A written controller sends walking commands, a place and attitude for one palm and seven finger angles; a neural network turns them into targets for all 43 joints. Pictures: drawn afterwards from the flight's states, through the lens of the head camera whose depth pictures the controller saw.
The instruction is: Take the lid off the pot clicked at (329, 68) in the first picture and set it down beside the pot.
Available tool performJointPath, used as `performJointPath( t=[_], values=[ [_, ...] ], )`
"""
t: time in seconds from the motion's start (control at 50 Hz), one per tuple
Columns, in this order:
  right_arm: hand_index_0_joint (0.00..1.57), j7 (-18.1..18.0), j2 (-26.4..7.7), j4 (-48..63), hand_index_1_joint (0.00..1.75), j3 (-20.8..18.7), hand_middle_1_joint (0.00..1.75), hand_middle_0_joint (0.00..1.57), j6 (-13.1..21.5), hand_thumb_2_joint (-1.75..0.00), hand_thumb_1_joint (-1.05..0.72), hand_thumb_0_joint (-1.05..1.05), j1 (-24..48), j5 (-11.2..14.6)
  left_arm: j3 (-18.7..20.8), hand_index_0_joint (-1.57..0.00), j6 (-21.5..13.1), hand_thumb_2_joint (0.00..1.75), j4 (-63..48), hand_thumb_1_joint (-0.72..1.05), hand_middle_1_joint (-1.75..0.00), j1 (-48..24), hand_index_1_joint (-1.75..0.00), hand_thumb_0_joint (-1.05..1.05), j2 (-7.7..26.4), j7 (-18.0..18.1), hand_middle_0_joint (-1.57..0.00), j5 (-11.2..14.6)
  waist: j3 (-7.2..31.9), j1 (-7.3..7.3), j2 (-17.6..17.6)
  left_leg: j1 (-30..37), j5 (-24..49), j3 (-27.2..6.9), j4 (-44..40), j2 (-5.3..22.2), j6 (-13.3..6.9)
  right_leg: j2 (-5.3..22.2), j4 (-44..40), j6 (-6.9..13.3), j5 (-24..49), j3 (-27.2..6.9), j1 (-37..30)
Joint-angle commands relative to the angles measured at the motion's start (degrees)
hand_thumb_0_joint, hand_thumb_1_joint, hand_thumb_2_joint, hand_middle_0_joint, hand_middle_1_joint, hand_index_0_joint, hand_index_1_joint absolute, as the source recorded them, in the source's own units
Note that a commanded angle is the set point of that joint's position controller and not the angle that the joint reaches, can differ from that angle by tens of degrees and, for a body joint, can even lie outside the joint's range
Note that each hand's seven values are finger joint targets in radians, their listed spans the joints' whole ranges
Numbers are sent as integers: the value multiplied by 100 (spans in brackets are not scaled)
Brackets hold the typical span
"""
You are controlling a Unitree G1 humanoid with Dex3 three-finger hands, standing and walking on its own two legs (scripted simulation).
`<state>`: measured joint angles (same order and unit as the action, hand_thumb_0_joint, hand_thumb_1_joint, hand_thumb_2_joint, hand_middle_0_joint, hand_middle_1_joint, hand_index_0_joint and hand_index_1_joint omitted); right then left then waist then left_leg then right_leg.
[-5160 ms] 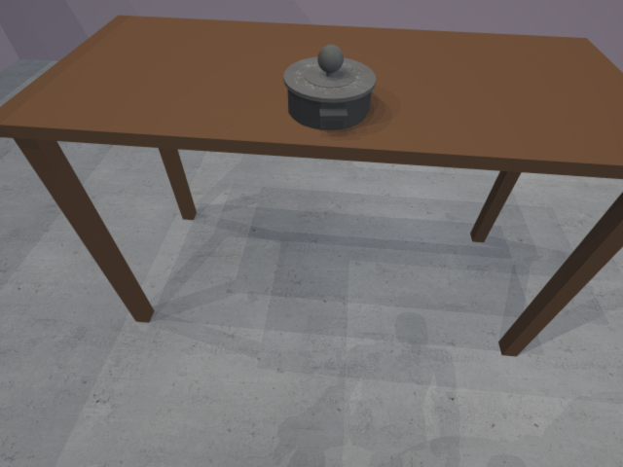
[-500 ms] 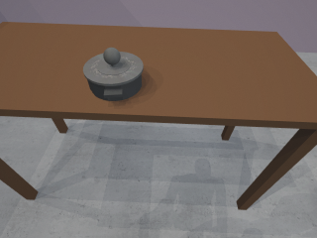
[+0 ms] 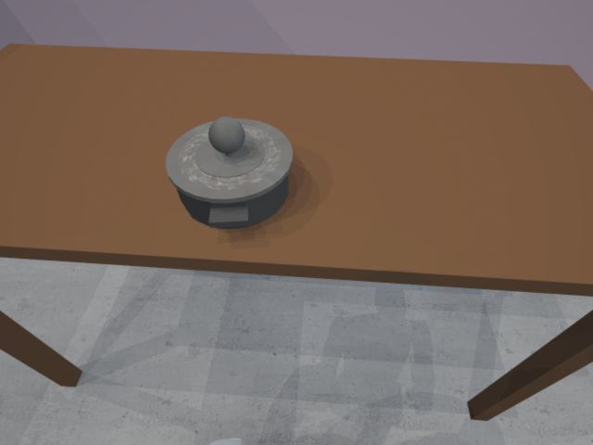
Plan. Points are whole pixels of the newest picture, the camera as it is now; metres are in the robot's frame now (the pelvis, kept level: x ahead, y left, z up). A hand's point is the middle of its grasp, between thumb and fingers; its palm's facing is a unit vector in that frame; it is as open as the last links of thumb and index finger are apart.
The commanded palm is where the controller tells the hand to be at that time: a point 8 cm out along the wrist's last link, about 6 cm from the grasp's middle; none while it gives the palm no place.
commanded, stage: come to a stop and stand still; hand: left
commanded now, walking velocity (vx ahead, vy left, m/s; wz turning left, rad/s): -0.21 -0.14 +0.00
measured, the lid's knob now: (226, 135) +0.47 +0.14 +0.17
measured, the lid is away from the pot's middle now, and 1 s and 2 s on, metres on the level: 0.00 0.00 0.00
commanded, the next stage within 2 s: look again from close up in 1.08 s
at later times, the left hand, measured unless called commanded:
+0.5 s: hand out of the picture +0.05 +0.16 -0.15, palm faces +0.07 -0.96 -0.26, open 7.4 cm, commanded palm none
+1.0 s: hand out of the picture -0.03 +0.17 -0.17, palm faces +0.09 -0.98 -0.20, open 7.4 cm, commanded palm none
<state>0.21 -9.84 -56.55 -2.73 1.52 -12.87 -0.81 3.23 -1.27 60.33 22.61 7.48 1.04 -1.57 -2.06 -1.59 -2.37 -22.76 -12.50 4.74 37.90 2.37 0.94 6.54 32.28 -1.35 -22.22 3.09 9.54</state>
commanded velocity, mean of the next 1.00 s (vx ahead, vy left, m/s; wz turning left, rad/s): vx -0.02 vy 0.01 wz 0.00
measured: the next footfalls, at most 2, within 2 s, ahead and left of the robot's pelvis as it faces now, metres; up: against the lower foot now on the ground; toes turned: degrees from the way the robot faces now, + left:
left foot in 0.04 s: +0.10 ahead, +0.16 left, +0.00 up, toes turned +5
right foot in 0.28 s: +0.06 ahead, -0.09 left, +0.00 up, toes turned +1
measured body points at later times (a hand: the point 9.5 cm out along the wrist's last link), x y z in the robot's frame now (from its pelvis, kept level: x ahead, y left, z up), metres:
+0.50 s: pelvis +0.00 -0.03 +0.00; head +0.01 -0.06 +0.45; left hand +0.04 +0.21 -0.13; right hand +0.05 -0.27 -0.16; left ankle -0.03 +0.13 -0.68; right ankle +0.01 -0.09 -0.74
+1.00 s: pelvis -0.03 +0.00 +0.00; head -0.03 -0.01 +0.45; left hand -0.03 +0.22 -0.15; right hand -0.03 -0.21 -0.16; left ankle -0.05 +0.11 -0.73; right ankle +0.02 -0.09 -0.74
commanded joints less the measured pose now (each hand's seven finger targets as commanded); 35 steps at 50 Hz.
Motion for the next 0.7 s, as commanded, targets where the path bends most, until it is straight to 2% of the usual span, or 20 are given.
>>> performJointPath(
  t=[0.0, 0.02, 0.04, 0.06, 0.08, 0.1, 0.12, 0.2, 0.22, 0.24, 0.26, 0.28, 0.3, 0.32, 0.38, 0.42, 0.52, 0.6, 0.62, 0.68],
  values=[
    [20, -130, -796, -39, 30, -110, 30, 20, 168, -90, -90, 0, -1149, -47, 73, -20, 26, 90, -330, 90, -30, 297, -30, 0, 525, 68, -20, 72, 539, 349, 1218, 2369, 2859, -1347, -1231, 1132, -436, -263, 997, 166, 194, 217, 1416],
    [20, -172, -1022, -10, 30, -141, 30, 20, 105, -90, -90, 0, -1230, -16, 15, -20, 66, 90, -353, 90, -30, 406, -30, 0, 447, 102, -20, 108, 679, 372, 1440, 2180, 3975, -2010, -1564, 1871, -1067, -465, 1853, 99, -1465, 59, 1321],
    [20, -179, -996, 16, 30, -124, 30, 20, 40, -90, -90, 0, -1147, -38, -2, -20, 73, 90, -396, 90, -30, 338, -30, 0, 425, 154, -20, 110, 494, 395, 1040, 1812, 4220, -1687, -1670, 1878, -1215, -443, 2270, 178, -1608, -145, 1193],
    [20, -230, -894, 46, 30, -70, 30, 20, 55, -90, -90, 0, -823, -48, -34, -20, 71, 90, -425, 90, -30, 255, -30, 0, 293, 158, -20, 124, 211, 274, 1043, 1532, 4895, -1609, -1552, 1796, -1174, -405, 2280, 158, -1411, -252, 1359],
    [20, -291, -728, 4, 30, -2, 30, 20, 81, -90, -90, 0, -595, -48, -9, -20, 95, 90, -284, 90, -30, 268, -30, 0, 325, 178, -20, 108, 390, 199, 1851, 1554, 5489, -1556, -1440, 1732, -1150, -315, 2300, 133, -1330, -400, 1341],
    [20, -308, -615, 28, 30, 20, 30, 20, 50, -90, -90, 0, -429, -29, 45, -20, 124, 90, -264, 90, -30, 160, -30, 0, 531, 176, -20, 113, 267, 216, 2016, 1412, 5546, -1321, -1413, 1624, -1095, -279, 2308, 143, -1196, -467, 1266],
    [20, -314, -607, 101, 30, 22, 30, 20, 22, -90, -90, 0, -256, -32, 63, -20, 150, 90, -354, 90, -30, 95, -30, 0, 591, 152, -20, 131, 130, 185, 1906, 1199, 5236, -1298, -1444, 1578, -1095, -308, 2153, 161, -1179, -461, 1197],
    [20, -335, -911, 269, 30, -156, 30, 20, -99, -90, -90, 0, 164, -59, 107, -20, 209, 90, -500, 90, -30, 170, -30, 0, 615, 46, -20, 95, 505, 35, 1425, 1123, 3689, -1128, -1315, 1404, -909, -434, 1194, 181, -376, -282, 901],
    [20, -332, -878, 303, 30, -173, 30, 20, -121, -90, -90, 0, 255, -43, 113, -20, 187, 90, -514, 90, -30, 290, -30, 0, 630, 36, -20, 82, 490, -71, 938, 818, 3017, -1079, -1113, 1291, -773, -445, 583, 180, 150, -289, 509],
    [20, -307, -835, 366, 30, -202, 30, 20, -147, -90, -90, 0, 316, -16, 129, -20, 155, 90, -525, 90, -30, 408, -30, 0, 656, 29, -20, 40, 576, -163, 473, 639, 2042, -846, -725, 919, -528, -435, -267, 135, 1017, -326, 260],
    [20, -260, -504, 412, 30, -195, 30, 20, -192, -90, -90, 0, 232, 42, 191, -20, 112, 90, -605, 90, -30, 335, -30, 0, 1014, 57, -20, -32, 572, -103, -766, 111, 246, -375, -11, 203, -174, 222, -940, 247, 2042, -1317, 127],
    [20, -206, -255, 490, 30, -162, 30, 20, -260, -90, -90, 0, 265, 54, 199, -20, 80, 90, -733, 90, -30, 23, -30, 0, 1331, 75, -20, -38, 270, -49, -1629, -364, -1559, -166, 608, -333, 46, 1132, -1288, 696, 2955, -2258, 318],
    [20, -191, -322, 471, 30, -173, 30, 20, -308, -90, -90, 0, 304, 49, 158, -20, 66, 90, -833, 90, -30, -154, -30, 0, 1335, 67, -20, -13, 398, -107, -1214, -147, -1971, -607, 1184, -250, 25, 1322, -1299, 1171, 2632, -2194, 580],
    [20, -197, -285, 401, 30, -186, 30, 20, -341, -90, -90, 0, 226, 18, 153, -20, 29, 90, -899, 90, -30, -347, -30, 0, 1175, 92, -20, -2, 339, -4, -1335, -192, -1797, -770, 1422, -232, -9, 1105, -1329, 1180, 2419, -2051, 681],
    [20, -130, -342, 146, 30, -166, 30, 20, -315, -90, -90, 0, 113, 8, 102, -20, 4, 90, -927, 90, -30, -588, -30, 0, 1014, 88, -20, 32, -44, 73, -705, -408, -1311, -666, 1907, -244, 50, 768, -1278, 1229, 2329, -1875, 570],
    [20, -100, -352, 95, 30, -158, 30, 20, -302, -90, -90, 0, 39, 12, 133, -20, -3, 90, -937, 90, -30, -501, -30, 0, 1110, 85, -20, 38, 101, -1, -566, -396, -1166, -575, 1693, -260, 100, 730, -1348, 1239, 2109, -1766, 185],
    [20, -102, -361, 135, 30, -89, 30, 20, -243, -90, -90, 0, 144, 2, 191, -20, 19, 90, -811, 90, -30, -194, -30, 0, 1185, 100, -20, 21, 128, -209, -551, -396, -1276, -550, 922, -238, 101, 917, -1609, 1397, 1506, -2120, -376],
    [20, -122, -288, 78, 30, -14, 30, 20, -186, -90, -90, 0, -92, 13, 201, -20, 49, 90, -733, 90, -30, -245, -30, 0, 1256, 104, -20, 14, 263, -137, -290, 172, -1188, -487, 66, -290, 29, 924, -1612, 1381, 1630, -2071, -244],
    [20, -123, -230, 21, 30, -11, 30, 20, -185, -90, -90, 0, -211, 19, 191, -20, 58, 90, -710, 90, -30, -302, -30, 0, 1261, 95, -20, 22, 278, -106, -415, 406, -1080, -424, -208, -346, 13, 848, -1651, 1324, 1488, -1981, -164],
    [20, -142, -178, -211, 30, 45, 30, 20, -149, -90, -90, 0, -781, 18, 143, -20, 110, 90, -650, 90, -30, -592, -30, 0, 1186, 82, -20, 76, 173, 209, -256, 1657, -215, -346, -1324, -403, -100, 496, -1742, 902, 281, -1631, 901]
  ],
)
